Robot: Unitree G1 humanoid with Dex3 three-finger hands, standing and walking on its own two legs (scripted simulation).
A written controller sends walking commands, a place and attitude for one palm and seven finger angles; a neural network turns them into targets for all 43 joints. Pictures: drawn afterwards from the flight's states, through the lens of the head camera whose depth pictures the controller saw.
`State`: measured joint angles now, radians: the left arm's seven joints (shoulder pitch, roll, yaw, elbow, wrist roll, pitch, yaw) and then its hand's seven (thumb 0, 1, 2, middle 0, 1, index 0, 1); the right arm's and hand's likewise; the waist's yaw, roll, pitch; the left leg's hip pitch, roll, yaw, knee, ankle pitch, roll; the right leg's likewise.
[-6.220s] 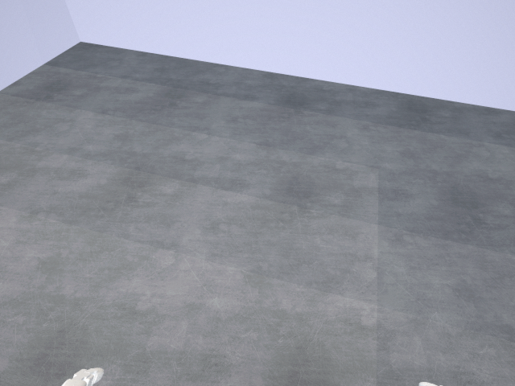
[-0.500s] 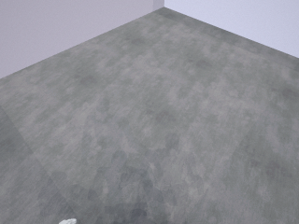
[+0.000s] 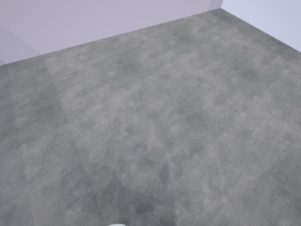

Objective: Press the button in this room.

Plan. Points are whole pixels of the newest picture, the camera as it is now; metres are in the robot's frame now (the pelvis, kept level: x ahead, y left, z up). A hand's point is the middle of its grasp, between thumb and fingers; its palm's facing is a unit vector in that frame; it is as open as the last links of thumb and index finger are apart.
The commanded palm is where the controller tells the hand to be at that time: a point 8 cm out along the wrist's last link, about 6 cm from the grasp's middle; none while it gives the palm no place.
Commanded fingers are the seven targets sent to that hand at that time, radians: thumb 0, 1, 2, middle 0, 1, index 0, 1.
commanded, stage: turn or walk to find it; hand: left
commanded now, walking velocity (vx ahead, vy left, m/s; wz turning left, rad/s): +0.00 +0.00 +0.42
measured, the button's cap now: out of the picture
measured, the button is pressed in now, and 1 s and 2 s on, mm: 0 0 0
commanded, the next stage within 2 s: none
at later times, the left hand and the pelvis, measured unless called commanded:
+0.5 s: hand out of the picture +0.07 +0.23 -0.15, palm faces +0.19 -0.95 -0.25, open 7.4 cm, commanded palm none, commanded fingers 0.00 0.90 0.90 -0.20 -0.30 -0.20 -0.30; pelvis -0.01 +0.01 +0.01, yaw +10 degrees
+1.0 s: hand out of the picture -0.07 +0.15 -0.15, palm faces +0.45 -0.85 -0.26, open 7.3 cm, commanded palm none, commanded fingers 0.00 0.90 0.90 -0.20 -0.30 -0.20 -0.30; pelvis -0.02 -0.04 +0.01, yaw +25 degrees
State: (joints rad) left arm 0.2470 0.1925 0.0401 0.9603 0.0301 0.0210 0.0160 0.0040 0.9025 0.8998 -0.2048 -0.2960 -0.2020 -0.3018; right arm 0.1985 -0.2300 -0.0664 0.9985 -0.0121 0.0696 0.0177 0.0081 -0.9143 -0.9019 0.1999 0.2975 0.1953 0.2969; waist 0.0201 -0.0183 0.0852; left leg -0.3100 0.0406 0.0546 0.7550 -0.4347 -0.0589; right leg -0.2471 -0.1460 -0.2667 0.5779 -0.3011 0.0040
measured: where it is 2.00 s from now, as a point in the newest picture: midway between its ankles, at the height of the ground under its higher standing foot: outside the picture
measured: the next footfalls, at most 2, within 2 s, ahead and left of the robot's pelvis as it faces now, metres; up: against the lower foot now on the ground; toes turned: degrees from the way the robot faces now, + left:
left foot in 0.04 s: +0.02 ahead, +0.12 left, +0.00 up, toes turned +6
right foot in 0.58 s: +0.04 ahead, -0.11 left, +0.00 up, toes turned +10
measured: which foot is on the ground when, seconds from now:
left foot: up 0.00-0.02, down 0.04-0.60, up 0.62-1.00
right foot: down 0.00-0.04, up 0.06-0.56, down 0.58-1.00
